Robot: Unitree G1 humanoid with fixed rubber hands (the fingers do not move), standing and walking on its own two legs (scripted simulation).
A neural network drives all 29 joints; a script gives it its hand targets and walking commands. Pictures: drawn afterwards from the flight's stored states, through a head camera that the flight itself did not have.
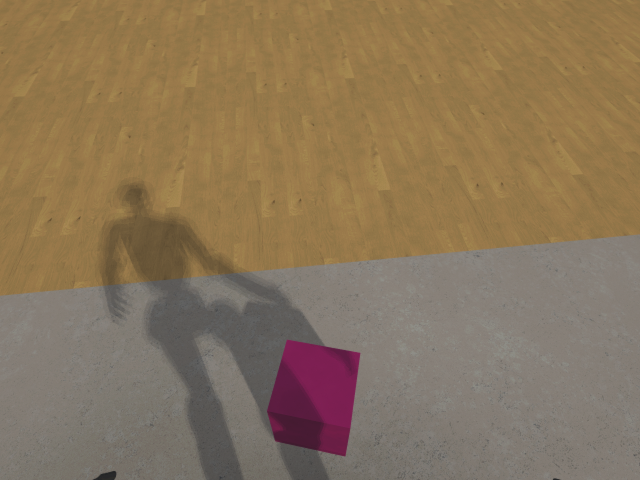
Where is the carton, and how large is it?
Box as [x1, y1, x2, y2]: [267, 340, 359, 455]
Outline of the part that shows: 287,340 267,409 275,440 345,455 351,419 359,353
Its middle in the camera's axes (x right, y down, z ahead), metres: -0.01 +0.47 +1.11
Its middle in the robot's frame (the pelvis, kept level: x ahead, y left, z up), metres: +0.48 +0.03 -0.66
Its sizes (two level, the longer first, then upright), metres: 0.210 0.200 0.250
